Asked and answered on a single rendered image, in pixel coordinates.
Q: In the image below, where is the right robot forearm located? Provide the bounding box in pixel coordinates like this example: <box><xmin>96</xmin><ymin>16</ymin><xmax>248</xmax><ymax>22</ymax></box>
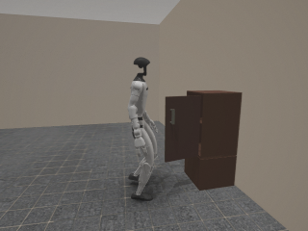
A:
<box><xmin>128</xmin><ymin>106</ymin><xmax>142</xmax><ymax>138</ymax></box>

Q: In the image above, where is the left robot shin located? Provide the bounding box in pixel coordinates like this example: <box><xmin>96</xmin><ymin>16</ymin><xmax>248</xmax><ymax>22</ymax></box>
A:
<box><xmin>134</xmin><ymin>156</ymin><xmax>158</xmax><ymax>176</ymax></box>

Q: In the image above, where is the cupboard door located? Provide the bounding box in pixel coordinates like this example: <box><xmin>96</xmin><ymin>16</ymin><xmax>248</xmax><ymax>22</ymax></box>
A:
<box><xmin>165</xmin><ymin>95</ymin><xmax>201</xmax><ymax>163</ymax></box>

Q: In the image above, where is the handle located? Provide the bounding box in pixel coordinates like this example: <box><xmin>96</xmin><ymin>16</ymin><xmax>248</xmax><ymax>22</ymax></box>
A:
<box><xmin>170</xmin><ymin>109</ymin><xmax>175</xmax><ymax>125</ymax></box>

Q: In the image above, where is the humanoid robot head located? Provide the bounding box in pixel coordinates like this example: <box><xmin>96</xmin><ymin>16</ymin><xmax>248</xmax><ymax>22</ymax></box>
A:
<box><xmin>133</xmin><ymin>57</ymin><xmax>150</xmax><ymax>82</ymax></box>

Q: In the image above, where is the left robot hand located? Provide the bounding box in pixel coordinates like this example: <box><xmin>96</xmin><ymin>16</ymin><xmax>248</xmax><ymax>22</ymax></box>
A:
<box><xmin>146</xmin><ymin>119</ymin><xmax>158</xmax><ymax>133</ymax></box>

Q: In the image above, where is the right robot hand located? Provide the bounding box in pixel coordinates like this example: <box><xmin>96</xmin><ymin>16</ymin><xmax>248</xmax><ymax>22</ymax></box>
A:
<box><xmin>134</xmin><ymin>137</ymin><xmax>147</xmax><ymax>157</ymax></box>

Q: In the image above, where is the right robot upper arm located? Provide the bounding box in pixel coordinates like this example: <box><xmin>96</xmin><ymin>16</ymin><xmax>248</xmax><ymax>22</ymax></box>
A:
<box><xmin>127</xmin><ymin>81</ymin><xmax>143</xmax><ymax>112</ymax></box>

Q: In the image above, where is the left robot forearm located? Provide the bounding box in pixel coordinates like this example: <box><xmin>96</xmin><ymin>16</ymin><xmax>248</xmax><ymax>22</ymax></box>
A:
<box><xmin>142</xmin><ymin>110</ymin><xmax>150</xmax><ymax>121</ymax></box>

